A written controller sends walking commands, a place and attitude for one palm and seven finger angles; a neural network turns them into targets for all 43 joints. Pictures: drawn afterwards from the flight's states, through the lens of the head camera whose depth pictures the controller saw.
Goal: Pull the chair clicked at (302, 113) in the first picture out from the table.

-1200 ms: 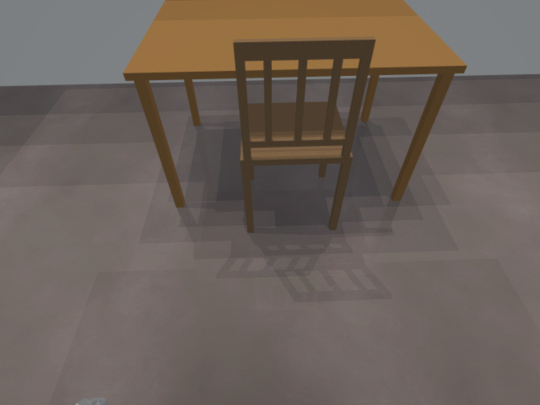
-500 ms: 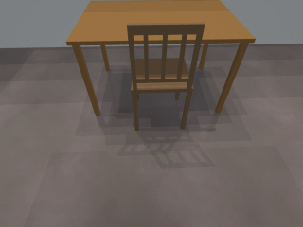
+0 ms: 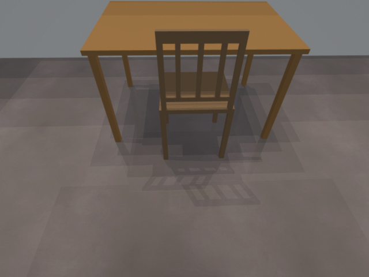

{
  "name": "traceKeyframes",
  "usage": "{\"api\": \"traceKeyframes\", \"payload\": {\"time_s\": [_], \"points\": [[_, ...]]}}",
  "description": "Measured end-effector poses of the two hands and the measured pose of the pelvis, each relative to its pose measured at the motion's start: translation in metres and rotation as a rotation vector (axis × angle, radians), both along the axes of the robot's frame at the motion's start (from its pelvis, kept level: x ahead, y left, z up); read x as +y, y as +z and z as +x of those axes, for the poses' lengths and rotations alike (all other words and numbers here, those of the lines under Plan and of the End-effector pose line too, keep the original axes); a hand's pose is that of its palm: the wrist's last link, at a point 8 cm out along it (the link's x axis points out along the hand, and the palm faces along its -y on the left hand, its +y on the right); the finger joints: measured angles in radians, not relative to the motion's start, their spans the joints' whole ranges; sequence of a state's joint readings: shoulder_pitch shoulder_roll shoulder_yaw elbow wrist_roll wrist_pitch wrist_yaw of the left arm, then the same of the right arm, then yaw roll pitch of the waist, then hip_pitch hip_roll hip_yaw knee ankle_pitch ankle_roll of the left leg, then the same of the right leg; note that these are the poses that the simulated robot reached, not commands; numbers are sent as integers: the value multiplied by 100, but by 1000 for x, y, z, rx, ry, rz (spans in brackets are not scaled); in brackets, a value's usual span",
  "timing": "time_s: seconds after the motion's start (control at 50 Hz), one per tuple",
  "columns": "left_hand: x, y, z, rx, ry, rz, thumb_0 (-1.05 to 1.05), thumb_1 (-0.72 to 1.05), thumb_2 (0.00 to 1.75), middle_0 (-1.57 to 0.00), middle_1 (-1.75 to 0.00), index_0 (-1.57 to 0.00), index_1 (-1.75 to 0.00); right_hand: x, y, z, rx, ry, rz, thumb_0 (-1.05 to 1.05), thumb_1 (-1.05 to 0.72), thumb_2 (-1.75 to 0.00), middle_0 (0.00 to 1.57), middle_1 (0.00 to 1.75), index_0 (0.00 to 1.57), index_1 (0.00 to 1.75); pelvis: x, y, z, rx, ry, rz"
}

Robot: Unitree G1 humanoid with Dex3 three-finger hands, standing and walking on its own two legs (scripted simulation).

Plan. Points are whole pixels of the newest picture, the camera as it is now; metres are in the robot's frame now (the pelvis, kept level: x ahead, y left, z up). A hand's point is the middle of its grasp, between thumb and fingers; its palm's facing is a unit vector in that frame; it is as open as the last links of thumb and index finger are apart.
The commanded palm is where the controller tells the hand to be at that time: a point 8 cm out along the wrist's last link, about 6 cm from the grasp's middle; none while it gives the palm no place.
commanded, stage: look at it before walking up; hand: left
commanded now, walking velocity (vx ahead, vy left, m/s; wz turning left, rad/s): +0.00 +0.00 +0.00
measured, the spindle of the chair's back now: (199, 72) +1.02 -0.01 -0.10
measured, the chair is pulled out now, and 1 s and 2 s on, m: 0.00 0.00 0.00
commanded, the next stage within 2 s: walk to a spot facing it in 0.24 s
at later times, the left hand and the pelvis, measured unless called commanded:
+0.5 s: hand out of the picture +0.07 +0.25 -0.16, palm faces -0.03 -0.94 -0.33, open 7.3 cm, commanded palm none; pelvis +0.00 +0.00 +0.00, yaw -2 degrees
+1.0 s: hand out of the picture +0.05 +0.21 -0.18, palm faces -0.20 -0.96 -0.22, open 7.3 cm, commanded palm none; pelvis -0.03 +0.02 -0.01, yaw -16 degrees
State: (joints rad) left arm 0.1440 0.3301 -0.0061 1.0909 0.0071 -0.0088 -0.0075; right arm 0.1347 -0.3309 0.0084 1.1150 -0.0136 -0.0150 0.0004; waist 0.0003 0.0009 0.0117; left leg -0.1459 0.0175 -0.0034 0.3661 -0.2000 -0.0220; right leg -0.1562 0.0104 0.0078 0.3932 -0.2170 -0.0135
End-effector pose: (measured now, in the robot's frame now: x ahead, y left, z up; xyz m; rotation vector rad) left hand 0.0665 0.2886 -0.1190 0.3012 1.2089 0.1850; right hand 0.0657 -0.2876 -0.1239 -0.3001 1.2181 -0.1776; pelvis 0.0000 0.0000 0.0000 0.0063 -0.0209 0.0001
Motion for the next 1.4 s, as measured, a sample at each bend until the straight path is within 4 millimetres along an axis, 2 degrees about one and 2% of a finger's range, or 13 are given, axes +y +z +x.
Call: {"api": "traceKeyframes", "payload": {"time_s": [0.5, 0.6, 0.78, 0.88, 1.0, 1.06, 1.12, 1.22, 1.3, 1.34, 1.4], "points": [[3, -4, 0, 35, 0, 5, 0, 91, 90, -20, -30, -20, -30, 5, -1, 7, -28, -30, -3, 0, -91, -90, 21, 30, 21, 30, 4, -2, 4, 5, -43, 2], [-10, -14, 0, 63, -37, -16, 0, 91, 90, -20, -30, -20, -30, 14, -9, -6, -54, -94, 24, 0, -91, -90, 21, 30, 20, 30, 3, -9, -1, 9, -96, 11], [-48, -31, -4, 56, -92, -63, 0, 91, 90, -20, -30, -20, -30, 19, -39, -50, 1, -192, 86, 0, -91, -90, 21, 30, 20, 30, -7, -26, -15, 18, -148, 18], [-54, -27, -16, 77, -103, -85, 0, 91, 90, -20, -30, -21, -30, 25, -29, -56, -17, -224, 79, 1, -91, -90, 21, 30, 20, 30, 2, -18, -24, 31, -196, 22], [-35, -29, -14, 109, -157, -103, 0, 90, 90, -20, -30, -21, -30, 41, -7, -57, -123, -274, 53, 1, -91, -90, 21, 30, 20, 30, 22, -12, -29, 52, -278, 24], [-21, -34, 2, 103, -193, -113, 0, 90, 90, -20, -30, -21, -30, 50, 0, -69, -162, -302, 17, 0, -91, -90, 21, 30, 20, 30, 34, -14, -28, 51, -316, 4], [-16, -28, 30, 69, -250, -120, 1, 91, 90, -20, -30, -20, -30, 59, 9, -97, -137, -348, 3, 0, -91, -90, 21, 30, 20, 30, 37, -7, -23, 38, -360, -10], [-28, -18, 81, 11, -346, -127, 1, 91, 90, -20, -30, -20, -30, 74, 12, -147, -42, -461, 6, 0, -91, -90, 21, 30, 20, 30, 31, -1, -9, 39, -435, -19], [-61, -18, 121, 10, -443, -135, 1, 91, 90, -19, -30, -20, -30, 90, 7, -187, 46, -573, 35, 0, -91, -90, 21, 30, 20, 30, 19, -2, 4, 39, -502, -13], [-86, -20, 142, 14, -503, -144, 1, 91, 90, -19, -30, -20, -30, 99, 3, -206, 98, -633, 58, 0, -91, -90, 21, 30, 20, 30, 10, -3, 11, 38, -536, -10], [-136, -23, 175, 8, -600, -163, 1, 91, 90, -19, -30, -20, -30, 111, -3, -233, 184, -723, 102, 0, -91, -90, 21, 30, 20, 30, -7, -8, 21, 36, -586, -4]]}}
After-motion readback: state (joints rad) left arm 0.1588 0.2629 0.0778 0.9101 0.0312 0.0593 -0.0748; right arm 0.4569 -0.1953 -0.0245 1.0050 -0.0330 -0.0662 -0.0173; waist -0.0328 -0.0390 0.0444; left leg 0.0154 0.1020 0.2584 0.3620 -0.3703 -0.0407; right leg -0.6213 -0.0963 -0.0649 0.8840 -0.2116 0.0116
